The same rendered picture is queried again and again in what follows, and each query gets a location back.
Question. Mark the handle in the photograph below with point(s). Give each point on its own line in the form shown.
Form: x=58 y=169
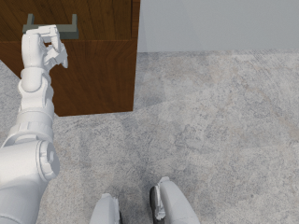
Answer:
x=66 y=31

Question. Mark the drawer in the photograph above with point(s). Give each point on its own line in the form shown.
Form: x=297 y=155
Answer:
x=97 y=19

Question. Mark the robot left hand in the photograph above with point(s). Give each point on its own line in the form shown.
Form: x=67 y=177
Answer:
x=34 y=53

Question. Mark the right robot shin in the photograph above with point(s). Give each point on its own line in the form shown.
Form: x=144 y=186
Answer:
x=159 y=212

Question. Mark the left robot upper arm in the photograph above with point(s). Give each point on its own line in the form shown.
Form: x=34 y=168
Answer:
x=25 y=171

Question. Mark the cabinet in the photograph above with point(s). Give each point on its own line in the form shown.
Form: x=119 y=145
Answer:
x=100 y=74

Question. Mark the robot left forearm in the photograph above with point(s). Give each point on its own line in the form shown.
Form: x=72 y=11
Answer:
x=36 y=113

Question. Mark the right robot foot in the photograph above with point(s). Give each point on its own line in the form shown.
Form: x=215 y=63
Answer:
x=153 y=207

